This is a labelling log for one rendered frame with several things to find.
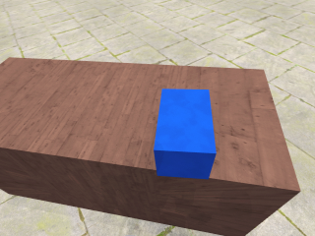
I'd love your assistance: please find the carton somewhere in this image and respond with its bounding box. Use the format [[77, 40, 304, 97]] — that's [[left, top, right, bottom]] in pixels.
[[154, 88, 217, 180]]

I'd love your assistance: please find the pedestal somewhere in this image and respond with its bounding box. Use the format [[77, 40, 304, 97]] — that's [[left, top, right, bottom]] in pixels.
[[0, 57, 301, 236]]

